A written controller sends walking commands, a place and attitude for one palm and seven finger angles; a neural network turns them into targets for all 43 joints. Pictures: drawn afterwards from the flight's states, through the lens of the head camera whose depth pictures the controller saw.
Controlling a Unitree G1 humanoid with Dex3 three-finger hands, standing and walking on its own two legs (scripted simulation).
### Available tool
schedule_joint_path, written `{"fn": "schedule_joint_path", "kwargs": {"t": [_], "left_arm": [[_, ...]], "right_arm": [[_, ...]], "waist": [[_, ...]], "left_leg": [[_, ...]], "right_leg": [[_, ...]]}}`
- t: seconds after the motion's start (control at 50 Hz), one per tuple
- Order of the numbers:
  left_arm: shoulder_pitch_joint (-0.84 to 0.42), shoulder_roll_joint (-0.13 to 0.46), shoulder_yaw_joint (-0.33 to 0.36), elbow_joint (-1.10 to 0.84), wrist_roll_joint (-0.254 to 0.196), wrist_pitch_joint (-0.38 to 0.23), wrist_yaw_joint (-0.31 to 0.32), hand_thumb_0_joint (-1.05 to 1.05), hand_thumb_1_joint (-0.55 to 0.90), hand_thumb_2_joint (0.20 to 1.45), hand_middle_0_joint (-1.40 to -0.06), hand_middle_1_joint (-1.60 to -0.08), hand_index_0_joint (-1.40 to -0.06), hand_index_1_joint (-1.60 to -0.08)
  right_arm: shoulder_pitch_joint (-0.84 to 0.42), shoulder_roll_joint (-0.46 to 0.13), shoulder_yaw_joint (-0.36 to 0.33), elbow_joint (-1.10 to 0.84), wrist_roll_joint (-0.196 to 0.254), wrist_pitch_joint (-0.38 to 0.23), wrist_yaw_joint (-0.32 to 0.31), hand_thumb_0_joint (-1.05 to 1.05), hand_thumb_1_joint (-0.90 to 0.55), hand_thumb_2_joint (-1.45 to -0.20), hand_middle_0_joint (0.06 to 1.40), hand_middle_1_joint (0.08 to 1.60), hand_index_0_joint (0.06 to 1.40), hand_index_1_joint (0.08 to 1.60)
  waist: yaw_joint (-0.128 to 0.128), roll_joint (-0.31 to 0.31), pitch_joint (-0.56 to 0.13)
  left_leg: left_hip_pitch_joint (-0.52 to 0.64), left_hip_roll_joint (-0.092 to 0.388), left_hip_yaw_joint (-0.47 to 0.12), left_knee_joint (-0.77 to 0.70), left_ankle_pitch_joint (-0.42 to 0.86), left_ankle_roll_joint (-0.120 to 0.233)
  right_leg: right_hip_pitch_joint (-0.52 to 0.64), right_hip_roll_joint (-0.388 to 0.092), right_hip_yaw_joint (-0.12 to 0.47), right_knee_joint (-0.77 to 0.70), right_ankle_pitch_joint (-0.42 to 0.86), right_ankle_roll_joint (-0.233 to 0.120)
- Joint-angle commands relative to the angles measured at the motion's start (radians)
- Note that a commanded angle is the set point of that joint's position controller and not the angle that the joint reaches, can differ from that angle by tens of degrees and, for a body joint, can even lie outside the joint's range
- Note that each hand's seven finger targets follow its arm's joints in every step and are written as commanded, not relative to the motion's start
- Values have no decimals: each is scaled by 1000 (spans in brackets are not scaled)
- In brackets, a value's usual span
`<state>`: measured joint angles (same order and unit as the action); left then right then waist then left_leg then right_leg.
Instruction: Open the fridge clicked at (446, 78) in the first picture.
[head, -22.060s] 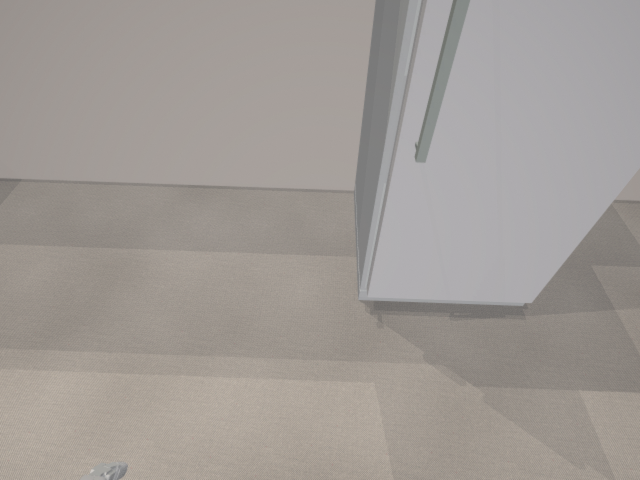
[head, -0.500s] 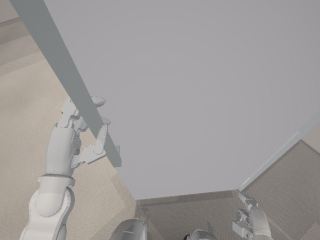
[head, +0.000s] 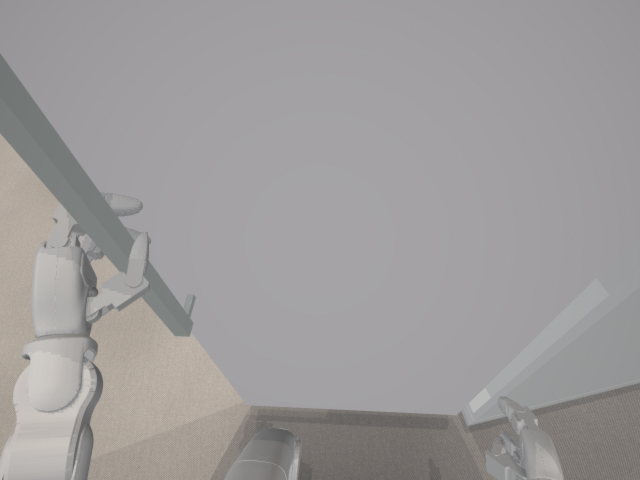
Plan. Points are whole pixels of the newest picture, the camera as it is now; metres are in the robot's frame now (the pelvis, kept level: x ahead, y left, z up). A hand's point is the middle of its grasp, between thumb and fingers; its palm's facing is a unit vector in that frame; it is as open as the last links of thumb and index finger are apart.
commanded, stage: stop walking and hold the door back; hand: left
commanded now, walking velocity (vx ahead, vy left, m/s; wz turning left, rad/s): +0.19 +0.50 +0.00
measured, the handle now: (103, 199) +0.32 +0.23 +0.21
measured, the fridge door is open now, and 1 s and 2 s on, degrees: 75 72 70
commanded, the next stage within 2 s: loosen the grip on the handle in 0.94 s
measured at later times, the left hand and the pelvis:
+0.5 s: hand (143, 233) +0.32 +0.21 +0.16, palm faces +0.25 -0.94 -0.21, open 5.7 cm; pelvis -0.08 +0.01 +0.00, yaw +1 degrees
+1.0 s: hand (146, 238) +0.32 +0.21 +0.16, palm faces +0.28 -0.94 -0.22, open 6.0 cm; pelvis -0.06 +0.00 +0.00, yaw -1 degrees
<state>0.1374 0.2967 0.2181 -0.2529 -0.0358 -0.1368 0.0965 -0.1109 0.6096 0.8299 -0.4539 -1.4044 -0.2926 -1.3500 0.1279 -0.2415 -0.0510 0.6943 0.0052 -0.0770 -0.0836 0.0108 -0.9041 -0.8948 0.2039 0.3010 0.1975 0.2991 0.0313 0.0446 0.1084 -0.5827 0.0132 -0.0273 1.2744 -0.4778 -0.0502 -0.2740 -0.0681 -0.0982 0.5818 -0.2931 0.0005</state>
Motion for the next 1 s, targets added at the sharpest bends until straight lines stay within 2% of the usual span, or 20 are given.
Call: {"fn": "schedule_joint_path", "kwargs": {"t": [0.0, 0.12, 0.2, 0.32, 0.4, 0.42, 0.44, 0.46, 0.48, 0.5, 0.54, 0.58, 0.68, 0.76, 0.8, 0.82, 0.84, 0.86, 0.92, 0.98], "left_arm": [[-478, 290, 203, 119, -14, -68, 64, 0, 900, 900, -450, -1400, -450, -1400], [-709, 354, 196, 298, -14, -101, 52, 0, 900, 900, -450, -1400, -450, -1400], [-789, 413, 240, 400, -6, -121, 43, 0, 900, 900, -450, -1400, -450, -1400], [-914, 426, 217, 454, 2, -137, 35, 0, 900, 900, -450, -1400, -450, -1400], [-978, 375, 166, 458, 11, -139, 34, 0, 900, 900, -450, -1400, -450, -1400], [-962, 357, 152, 445, -3, -140, 28, 0, 900, 900, -450, -1400, -450, -1400], [-972, 366, 153, 430, 6, -150, 23, 0, 900, 900, -450, -1400, -450, -1400], [-1004, 282, 89, 389, -3, -158, 13, 0, 900, 900, -450, -1400, -450, -1400], [-1056, 272, 79, 366, -6, -143, 10, 0, 900, 900, -450, -1400, -450, -1400], [-990, 252, 46, 375, 3, -138, -2, 0, 900, 900, -450, -1400, -450, -1400], [-1003, 308, 70, 360, 22, -121, -5, 0, 900, 900, -450, -1400, -450, -1400], [-945, 201, -22, 308, 11, -94, -29, 0, 900, 900, -450, -1400, -450, -1400], [-860, 251, 9, 175, 11, -76, -34, 0, 900, 900, -450, -1400, -450, -1400], [-788, 283, 58, 108, 6, -80, -20, 0, 900, 900, -450, -1400, -450, -1400], [-737, 338, 134, 127, 7, -88, 1, 0, 900, 900, -450, -1400, -450, -1400], [-669, 352, 168, 171, -13, -79, 11, 0, 900, 900, -450, -1400, -450, -1400], [-638, 321, 161, 172, -27, -69, 11, 0, 900, 900, -450, -1400, -450, -1400], [-680, 329, 167, 151, -27, -66, 14, 0, 900, 900, -450, -1400, -450, -1400], [-669, 369, 236, 203, -9, -74, 36, 0, 900, 900, -450, -1400, -450, -1400], [-733, 300, 177, 190, -14, -90, 34, 0, 900, 900, -450, -1400, -450, -1400]], "right_arm": [[-69, -80, 8, -157, 0, -27, -28, 0, -900, -900, 200, 300, 200, 300], [-61, -134, 2, -151, 6, -8, 1, 0, -900, -900, 200, 300, 200, 300], [-32, -137, 7, -159, 6, 1, 11, 0, -900, -900, 200, 300, 200, 300], [-5, -131, 9, -153, 4, -8, 5, 0, -900, -900, 200, 300, 200, 300], [35, -112, 21, -143, 6, -14, -1, 0, -900, -900, 200, 300, 200, 300], [40, -123, 15, -145, 8, -18, -8, 0, -900, -900, 200, 300, 200, 300], [63, -143, 11, -148, 5, -17, -15, 0, -900, -900, 200, 300, 200, 300], [51, -168, 10, -163, 6, -25, -11, 0, -900, -900, 200, 300, 200, 300], [20, -156, 8, -173, 9, -30, -9, 0, -900, -900, 200, 300, 200, 300], [10, -120, 13, -168, 22, -25, -1, 0, -900, -900, 200, 300, 200, 300], [34, -132, 10, -133, 23, -24, -7, 0, -900, -900, 200, 300, 200, 300], [71, -125, 13, -130, 23, -15, -4, 0, -900, -900, 200, 300, 200, 300], [78, -111, 28, -139, 19, -27, -1, 0, -900, -900, 200, 300, 200, 300], [37, -115, 32, -171, 24, -29, 13, 0, -900, -900, 200, 300, 200, 300], [45, -103, 24, -187, 27, -22, 12, 0, -900, -900, 200, 300, 200, 300], [61, -102, 15, -184, 36, -22, 8, 0, -900, -900, 200, 300, 200, 300], [51, -98, 10, -194, 40, -27, 13, 0, -900, -900, 200, 300, 200, 300], [25, -89, 21, -194, 38, -32, 6, 0, -900, -900, 200, 300, 200, 300], [-13, -76, 51, -162, 20, -24, -17, 0, -900, -900, 200, 300, 200, 300], [-24, -77, 55, -165, 8, -23, -25, 0, -900, -900, 200, 300, 200, 300]], "waist": [[-29, -216, -270], [-4, -155, -268], [5, -172, -336], [7, -195, -390], [-30, -211, -418], [-47, -109, -398], [-55, 6, -381], [-56, 238, -302], [-41, 241, -260], [-43, 170, -250], [-33, 92, -237], [-41, 99, -277], [-66, 184, -329], [-52, 199, -371], [-59, 29, -451], [-43, -130, -482], [-21, -260, -503], [-15, -238, -453], [-26, -144, -402], [-29, -183, -376]], "left_leg": [[7, -13, 3, -74, 96, 14], [29, -22, 25, -290, 103, 29], [30, -24, 42, -370, 96, 38], [121, -17, 93, -519, 2, 60], [379, -39, 164, -767, 68, 81], [506, -35, 167, -877, 105, 88], [553, 52, 33, -984, 17, 121], [566, 279, -319, -1114, -131, 203], [484, 400, -458, -1140, 4, 289], [482, 417, -465, -1128, 3, 287], [571, 351, -289, -1011, 318, 258], [627, 288, -136, -932, 612, 224], [661, 251, -44, -825, 944, 161], [511, 217, 17, -698, 910, 89], [279, 125, 92, -513, 652, 43], [140, 29, 92, -365, 285, 16], [85, -7, 28, -249, -60, 22], [71, 23, -28, -238, -102, 27], [166, 35, 18, -429, 6, 30], [291, 14, 67, -625, 183, 29]], "right_leg": [[217, -276, 229, -211, 513, -84], [272, -320, 316, -338, 219, -68], [360, -304, 286, -359, 168, -58], [316, -288, 287, -387, -125, -132], [139, -203, 178, -357, -281, -104], [43, -131, 132, -290, -296, -68], [-37, -61, 85, -143, -285, -32], [-222, 59, -17, 100, -238, 11], [-273, 100, 14, 334, -193, 5], [-319, 58, 107, 414, -153, -4], [-369, 22, 97, 369, -80, 10], [-304, 42, 41, 273, -42, 14], [-164, 97, -20, 65, 24, 9], [151, 78, -9, -177, 253, -9], [400, -101, 136, -66, 789, -85], [508, -205, 249, -39, 1066, -173], [525, -278, 325, -68, 1077, -213], [463, -308, 321, -89, 974, -208], [319, -235, 203, -124, 750, -155], [180, -169, 152, -161, 453, -113]]}}
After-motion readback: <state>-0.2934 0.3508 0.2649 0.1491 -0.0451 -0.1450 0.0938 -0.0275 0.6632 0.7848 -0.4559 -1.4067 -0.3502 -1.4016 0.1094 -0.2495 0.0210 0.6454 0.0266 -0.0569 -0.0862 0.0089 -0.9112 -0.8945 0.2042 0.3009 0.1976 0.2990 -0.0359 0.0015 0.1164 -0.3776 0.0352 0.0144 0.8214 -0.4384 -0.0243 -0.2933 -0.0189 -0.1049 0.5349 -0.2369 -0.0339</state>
